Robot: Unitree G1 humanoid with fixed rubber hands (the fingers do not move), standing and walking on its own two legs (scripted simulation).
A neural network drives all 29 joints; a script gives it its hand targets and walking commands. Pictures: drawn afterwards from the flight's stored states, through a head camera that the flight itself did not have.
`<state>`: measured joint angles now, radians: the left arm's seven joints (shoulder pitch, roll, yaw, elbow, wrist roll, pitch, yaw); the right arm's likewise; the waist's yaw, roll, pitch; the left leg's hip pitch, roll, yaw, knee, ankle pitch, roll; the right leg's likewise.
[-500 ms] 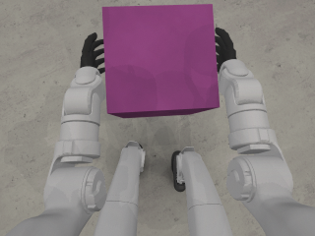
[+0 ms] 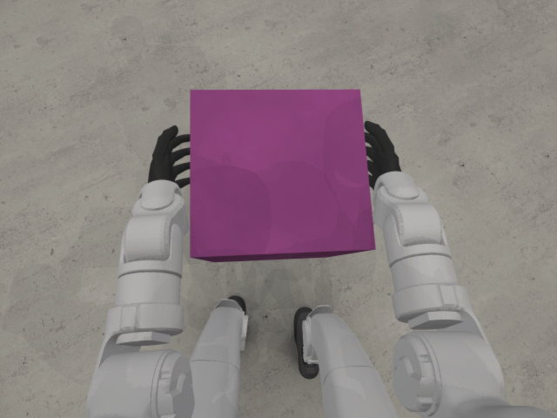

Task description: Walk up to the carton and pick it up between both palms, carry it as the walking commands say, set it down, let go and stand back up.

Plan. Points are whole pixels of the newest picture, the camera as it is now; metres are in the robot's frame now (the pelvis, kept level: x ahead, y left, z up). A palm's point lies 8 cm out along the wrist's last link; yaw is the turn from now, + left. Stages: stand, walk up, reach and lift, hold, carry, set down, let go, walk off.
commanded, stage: reach and lift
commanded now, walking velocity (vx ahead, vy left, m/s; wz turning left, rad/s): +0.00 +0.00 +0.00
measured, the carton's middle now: (273, 191) +0.41 +0.03 -0.09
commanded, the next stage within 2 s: hold in 1.94 s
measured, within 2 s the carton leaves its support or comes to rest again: neither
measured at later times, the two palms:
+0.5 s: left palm (109, 169) +0.37 +0.20 +0.07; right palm (396, 159) +0.40 -0.10 +0.07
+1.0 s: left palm (120, 148) +0.39 +0.19 +0.08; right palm (409, 151) +0.41 -0.11 +0.08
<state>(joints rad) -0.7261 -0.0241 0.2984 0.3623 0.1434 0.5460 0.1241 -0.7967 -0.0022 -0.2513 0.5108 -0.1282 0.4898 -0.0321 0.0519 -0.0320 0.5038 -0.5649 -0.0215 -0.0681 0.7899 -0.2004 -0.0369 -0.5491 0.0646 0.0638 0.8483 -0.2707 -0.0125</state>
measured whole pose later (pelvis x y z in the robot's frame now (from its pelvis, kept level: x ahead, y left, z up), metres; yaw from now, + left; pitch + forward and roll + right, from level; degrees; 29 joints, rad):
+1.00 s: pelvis +0.11 +0.02 +0.05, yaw +1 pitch -5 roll +0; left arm -0.31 -0.10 0.20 0.31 0.20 0.75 0.08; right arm -0.33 0.11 -0.21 0.40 -0.19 0.71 -0.01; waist 0.04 -0.02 0.00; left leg -0.16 -0.03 -0.07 0.44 -0.20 0.00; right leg -0.11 0.03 0.08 0.44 -0.25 0.00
